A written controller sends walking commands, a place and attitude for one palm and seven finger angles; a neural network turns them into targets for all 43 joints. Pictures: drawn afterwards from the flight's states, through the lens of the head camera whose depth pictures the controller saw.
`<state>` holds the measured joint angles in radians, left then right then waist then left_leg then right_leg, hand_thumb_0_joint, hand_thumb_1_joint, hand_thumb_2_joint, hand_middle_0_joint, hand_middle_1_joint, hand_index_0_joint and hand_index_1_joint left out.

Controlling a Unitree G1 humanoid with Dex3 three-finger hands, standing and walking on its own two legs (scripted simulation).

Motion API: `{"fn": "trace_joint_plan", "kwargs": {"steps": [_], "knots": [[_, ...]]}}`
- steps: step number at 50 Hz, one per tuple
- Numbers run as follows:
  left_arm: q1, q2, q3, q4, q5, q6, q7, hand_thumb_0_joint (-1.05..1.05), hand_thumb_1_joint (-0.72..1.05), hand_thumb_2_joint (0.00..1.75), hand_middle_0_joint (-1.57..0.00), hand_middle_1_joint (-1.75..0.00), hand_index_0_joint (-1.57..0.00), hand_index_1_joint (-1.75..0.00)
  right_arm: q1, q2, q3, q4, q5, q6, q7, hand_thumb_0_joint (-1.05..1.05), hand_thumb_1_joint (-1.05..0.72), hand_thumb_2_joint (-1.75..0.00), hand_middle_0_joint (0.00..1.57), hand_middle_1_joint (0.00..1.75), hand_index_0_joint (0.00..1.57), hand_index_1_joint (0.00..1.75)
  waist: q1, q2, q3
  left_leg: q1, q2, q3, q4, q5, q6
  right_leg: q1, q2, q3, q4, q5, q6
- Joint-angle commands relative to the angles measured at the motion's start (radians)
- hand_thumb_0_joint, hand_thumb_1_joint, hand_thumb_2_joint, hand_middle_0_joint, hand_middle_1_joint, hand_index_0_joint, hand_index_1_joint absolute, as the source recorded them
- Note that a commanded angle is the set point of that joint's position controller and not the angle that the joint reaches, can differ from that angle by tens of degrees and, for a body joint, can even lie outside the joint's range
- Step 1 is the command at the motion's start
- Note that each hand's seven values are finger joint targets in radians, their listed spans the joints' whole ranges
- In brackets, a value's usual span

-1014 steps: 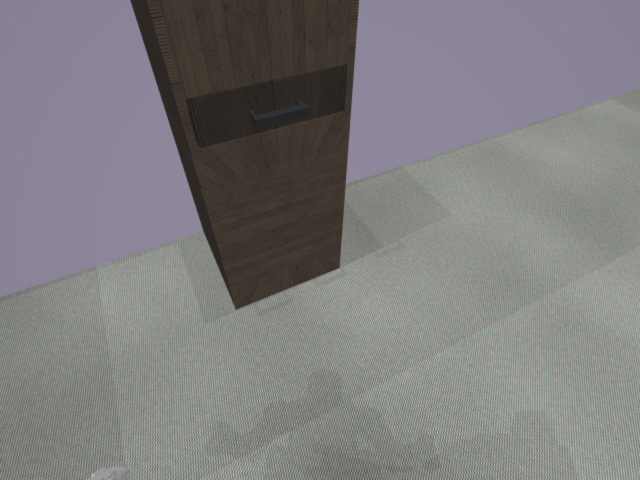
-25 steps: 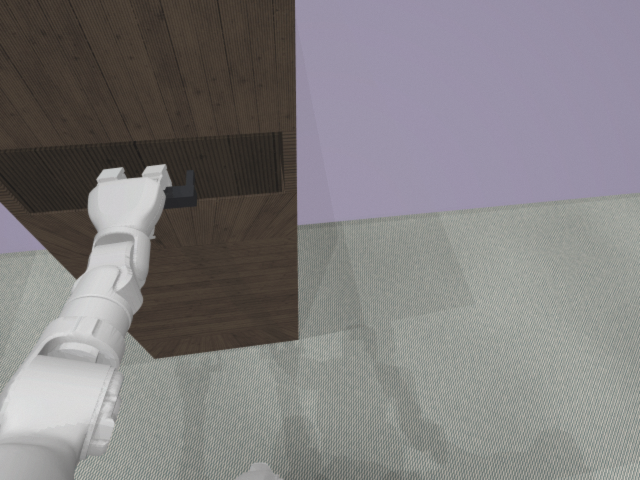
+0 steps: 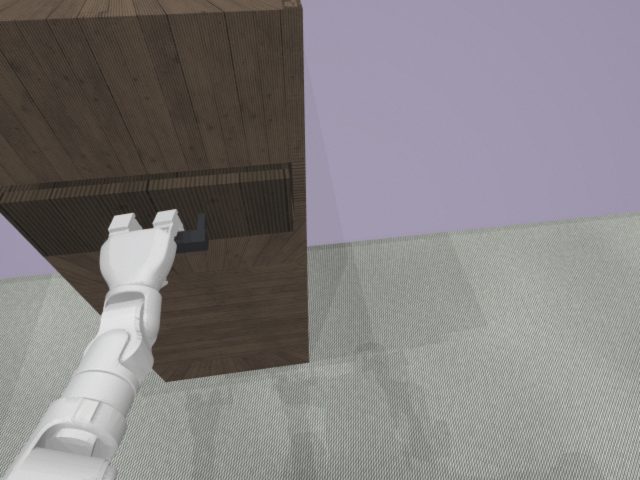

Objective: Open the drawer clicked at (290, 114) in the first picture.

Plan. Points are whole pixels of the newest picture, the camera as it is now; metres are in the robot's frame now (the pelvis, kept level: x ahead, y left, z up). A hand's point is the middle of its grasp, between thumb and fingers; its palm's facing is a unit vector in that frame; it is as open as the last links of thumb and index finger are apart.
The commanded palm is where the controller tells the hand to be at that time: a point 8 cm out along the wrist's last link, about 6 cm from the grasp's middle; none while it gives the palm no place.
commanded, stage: pull the drawer open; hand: left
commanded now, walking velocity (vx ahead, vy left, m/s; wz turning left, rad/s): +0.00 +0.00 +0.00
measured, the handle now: (158, 233) +0.45 +0.23 +0.03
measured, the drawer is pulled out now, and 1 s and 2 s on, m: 0.03 0.16 0.28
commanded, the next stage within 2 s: none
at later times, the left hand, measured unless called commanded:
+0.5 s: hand (151, 326) +0.31 +0.22 +0.01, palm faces +0.01 -0.08 -1.00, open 5.7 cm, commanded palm +0.28 +0.21 +0.06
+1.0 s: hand (146, 372) +0.26 +0.21 +0.01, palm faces +0.02 -0.08 -1.00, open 5.7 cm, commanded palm +0.21 +0.20 +0.06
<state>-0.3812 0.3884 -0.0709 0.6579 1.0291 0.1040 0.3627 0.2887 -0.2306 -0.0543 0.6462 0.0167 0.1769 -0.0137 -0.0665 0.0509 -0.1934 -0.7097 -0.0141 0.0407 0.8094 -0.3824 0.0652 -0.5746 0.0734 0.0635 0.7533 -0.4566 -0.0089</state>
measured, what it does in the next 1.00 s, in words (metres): stands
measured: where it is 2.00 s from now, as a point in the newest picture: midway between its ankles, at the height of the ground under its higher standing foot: outside the picture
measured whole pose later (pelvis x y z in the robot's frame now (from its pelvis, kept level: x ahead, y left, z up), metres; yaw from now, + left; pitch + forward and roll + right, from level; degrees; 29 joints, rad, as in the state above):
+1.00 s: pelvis -0.02 -0.03 +0.00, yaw +1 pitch +10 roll +0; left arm 0.10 0.34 -0.09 0.22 1.02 0.13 0.36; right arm 0.18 -0.24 -0.05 0.62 0.00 0.11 -0.01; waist 0.00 0.06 -0.16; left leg -0.59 -0.01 0.04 0.79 -0.36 0.03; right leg -0.49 0.06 0.03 0.79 -0.47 -0.04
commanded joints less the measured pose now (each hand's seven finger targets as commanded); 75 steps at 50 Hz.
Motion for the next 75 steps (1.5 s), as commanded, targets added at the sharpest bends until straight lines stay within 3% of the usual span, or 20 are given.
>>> {"fn": "trace_joint_plan", "kwargs": {"steps": [1, 3, 9, 14, 24, 27, 28, 34, 37, 38, 43, 47, 48, 51, 55, 64, 68, 71, 73, 75], "knots": [[-0.074, 0.14, 0.051, -0.214, -0.021, 0.026, 0.01, 0.0, 0.9, 0.9, -0.4, -1.35, -0.4, -1.35, -0.012, -0.159, -0.051, -0.116, -0.003, -0.032, -0.01, 0.0, -0.9, -0.9, 0.2, 0.3, 0.2, 0.3, 0.052, -0.007, -0.299, 0.438, 0.04, -0.064, -0.043, 0.69, -0.033, 0.033, 0.008, -0.073, -0.05, 0.515, -0.03], [-0.037, 0.091, 0.011, -0.288, -0.023, 0.029, 0.006, 0.0, 0.9, 0.9, -0.4, -1.35, -0.4, -1.35, -0.03, -0.149, -0.052, -0.131, -0.003, -0.038, -0.006, 0.0, -0.9, -0.9, 0.2, 0.3, 0.2, 0.3, 0.057, 0.023, -0.31, 0.472, 0.041, -0.067, -0.039, 0.728, -0.034, 0.028, 0.006, -0.076, -0.046, 0.524, -0.028], [0.004, 0.078, -0.007, -0.38, -0.01, 0.041, 0.005, 0.0, 0.9, 0.9, -0.4, -1.35, -0.4, -1.35, -0.075, -0.144, -0.042, -0.139, -0.004, -0.046, -0.002, 0.0, -0.9, -0.9, 0.2, 0.3, 0.2, 0.3, 0.05, 0.004, -0.273, 0.479, 0.044, -0.08, -0.046, 0.699, -0.037, 0.013, 0.001, -0.08, -0.048, 0.494, -0.025], [0.096, 0.06, -0.015, -0.463, -0.008, 0.039, 0.005, 0.0, 0.9, 0.9, -0.4, -1.35, -0.4, -1.35, -0.103, -0.134, -0.039, -0.154, -0.009, -0.057, 0.004, 0.0, -0.9, -0.9, 0.2, 0.3, 0.2, 0.3, 0.067, 0.011, -0.283, 0.503, 0.045, -0.088, -0.041, 0.742, -0.04, 0.026, -0.001, -0.083, -0.039, 0.51, -0.025], [0.148, 0.062, -0.01, -0.506, 0.002, 0.037, 0.014, 0.0, 0.9, 0.9, -0.4, -1.35, -0.4, -1.35, -0.15, -0.128, -0.028, -0.155, -0.013, -0.07, -0.006, 0.0, -0.9, -0.9, 0.2, 0.3, 0.2, 0.3, 0.069, -0.023, -0.228, 0.441, 0.021, -0.067, -0.059, 0.561, -0.032, 0.051, -0.005, -0.071, -0.052, 0.471, -0.029], [0.142, 0.072, -0.006, -0.528, 0.008, 0.03, 0.016, 0.0, 0.9, 0.9, -0.4, -1.35, -0.4, -1.35, -0.166, -0.127, -0.026, -0.157, -0.015, -0.073, -0.009, 0.0, -0.9, -0.9, 0.2, 0.3, 0.2, 0.3, 0.076, -0.005, -0.223, 0.432, 0.015, -0.06, -0.067, 0.511, -0.03, 0.059, -0.007, -0.062, -0.057, 0.456, -0.033], [0.172, 0.046, -0.024, -0.517, 0.002, 0.031, 0.017, 0.0, 0.9, 0.9, -0.4, -1.35, -0.4, -1.35, -0.161, -0.125, -0.029, -0.16, -0.015, -0.076, -0.01, 0.0, -0.9, -0.9, 0.2, 0.3, 0.2, 0.3, 0.073, -0.001, -0.197, 0.426, 0.014, -0.063, -0.068, 0.499, -0.029, 0.054, -0.006, -0.067, -0.057, 0.441, -0.037], [0.19, 0.066, -0.004, -0.523, -0.002, 0.014, 0.012, 0.0, 0.9, 0.9, -0.4, -1.35, -0.4, -1.35, -0.182, -0.124, -0.024, -0.157, -0.014, -0.088, -0.018, 0.0, -0.9, -0.9, 0.2, 0.3, 0.2, 0.3, 0.081, -0.046, -0.196, 0.392, 0.001, -0.047, -0.077, 0.409, -0.024, 0.08, -0.011, -0.052, -0.068, 0.444, -0.033], [0.259, 0.082, 0.019, -0.56, -0.005, 0.0, 0.013, 0.0, 0.9, 0.9, -0.4, -1.35, -0.4, -1.35, -0.197, -0.121, -0.024, -0.167, -0.014, -0.095, -0.015, 0.0, -0.9, -0.9, 0.2, 0.3, 0.2, 0.3, 0.099, -0.032, -0.204, 0.391, -0.002, -0.046, -0.077, 0.432, -0.025, 0.102, -0.012, -0.039, -0.062, 0.479, -0.036], [0.303, 0.049, -0.006, -0.563, -0.011, 0.0, 0.012, 0.0, 0.9, 0.9, -0.4, -1.35, -0.4, -1.35, -0.194, -0.12, -0.028, -0.17, -0.015, -0.099, -0.014, 0.0, -0.9, -0.9, 0.2, 0.3, 0.2, 0.3, 0.093, -0.021, -0.188, 0.392, -0.003, -0.047, -0.075, 0.434, -0.023, 0.097, -0.012, -0.04, -0.062, 0.476, -0.037], [0.344, 0.049, -0.002, -0.604, -0.011, -0.008, 0.025, 0.0, 0.9, 0.9, -0.4, -1.35, -0.4, -1.35, -0.206, -0.119, -0.03, -0.174, -0.018, -0.109, -0.007, 0.0, -0.9, -0.9, 0.2, 0.3, 0.2, 0.3, 0.091, -0.024, -0.15, 0.385, 0.0, -0.048, -0.077, 0.403, -0.024, 0.072, -0.011, -0.041, -0.064, 0.44, -0.038], [0.386, 0.075, 0.024, -0.664, -0.004, -0.01, 0.036, 0.0, 0.9, 0.9, -0.4, -1.35, -0.4, -1.35, -0.23, -0.118, -0.024, -0.18, -0.019, -0.115, -0.005, 0.0, -0.9, -0.9, 0.2, 0.3, 0.2, 0.3, 0.105, -0.03, -0.177, 0.386, -0.005, -0.045, -0.077, 0.396, -0.027, 0.086, -0.013, -0.029, -0.06, 0.454, -0.036], [0.414, 0.045, 0.0, -0.65, -0.009, -0.005, 0.036, 0.0, 0.9, 0.9, -0.4, -1.35, -0.4, -1.35, -0.222, -0.117, -0.026, -0.18, -0.02, -0.117, -0.005, 0.0, -0.9, -0.9, 0.2, 0.3, 0.2, 0.3, 0.096, -0.042, -0.144, 0.376, -0.005, -0.048, -0.077, 0.388, -0.025, 0.08, -0.013, -0.035, -0.06, 0.447, -0.037], [0.461, 0.068, 0.023, -0.697, -0.004, -0.004, 0.043, 0.0, 0.9, 0.9, -0.4, -1.35, -0.4, -1.35, -0.241, -0.117, -0.024, -0.185, -0.022, -0.12, -0.002, 0.0, -0.9, -0.9, 0.2, 0.3, 0.2, 0.3, 0.113, -0.009, -0.163, 0.391, -0.004, -0.05, -0.077, 0.413, -0.028, 0.089, -0.013, -0.028, -0.057, 0.456, -0.041], [0.449, 0.034, -0.012, -0.709, -0.002, 0.003, 0.045, 0.0, 0.9, 0.9, -0.4, -1.35, -0.4, -1.35, -0.253, -0.111, -0.02, -0.186, -0.022, -0.121, -0.002, 0.0, -0.9, -0.9, 0.2, 0.3, 0.2, 0.3, 0.099, -0.032, -0.123, 0.383, -0.005, -0.051, -0.08, 0.35, -0.028, 0.056, -0.013, -0.034, -0.061, 0.396, -0.037], [0.518, 0.051, 0.001, -0.748, 0.0, 0.008, 0.032, 0.0, 0.9, 0.9, -0.4, -1.35, -0.4, -1.35, -0.282, -0.103, -0.005, -0.193, -0.024, -0.125, -0.004, 0.0, -0.9, -0.9, 0.2, 0.3, 0.2, 0.3, 0.118, -0.058, -0.139, 0.388, -0.01, -0.049, -0.076, 0.365, -0.028, 0.079, -0.018, -0.023, -0.058, 0.434, -0.034], [0.618, 0.031, -0.009, -0.78, -0.009, 0.006, 0.027, 0.0, 0.9, 0.9, -0.4, -1.35, -0.4, -1.35, -0.282, -0.098, -0.005, -0.207, -0.025, -0.128, 0.004, 0.0, -0.9, -0.9, 0.2, 0.3, 0.2, 0.3, 0.127, -0.042, -0.119, 0.388, -0.008, -0.048, -0.075, 0.392, -0.027, 0.088, -0.019, -0.025, -0.053, 0.455, -0.035], [0.688, 0.064, 0.027, -0.803, -0.013, 0.002, 0.026, 0.0, 0.9, 0.9, -0.4, -1.35, -0.4, -1.35, -0.285, -0.103, 0.001, -0.214, -0.026, -0.13, 0.009, 0.0, -0.9, -0.9, 0.2, 0.3, 0.2, 0.3, 0.137, -0.046, -0.121, 0.378, -0.008, -0.051, -0.073, 0.41, -0.03, 0.104, -0.018, -0.018, -0.049, 0.476, -0.037], [0.736, 0.034, 0.001, -0.831, -0.012, -0.003, 0.028, 0.0, 0.9, 0.9, -0.4, -1.35, -0.4, -1.35, -0.281, -0.096, 0.0, -0.222, -0.026, -0.131, 0.016, 0.0, -0.9, -0.9, 0.2, 0.3, 0.2, 0.3, 0.136, -0.035, -0.109, 0.38, -0.005, -0.052, -0.065, 0.428, -0.029, 0.086, -0.018, -0.027, -0.036, 0.471, -0.035], [0.774, 0.059, 0.029, -0.856, -0.01, -0.009, 0.032, 0.0, 0.9, 0.9, -0.4, -1.35, -0.4, -1.35, -0.281, -0.097, -0.001, -0.225, -0.028, -0.134, 0.021, 0.0, -0.9, -0.9, 0.2, 0.3, 0.2, 0.3, 0.144, -0.03, -0.119, 0.383, -0.004, -0.05, -0.056, 0.444, -0.029, 0.086, -0.017, -0.019, -0.031, 0.488, -0.035]]}}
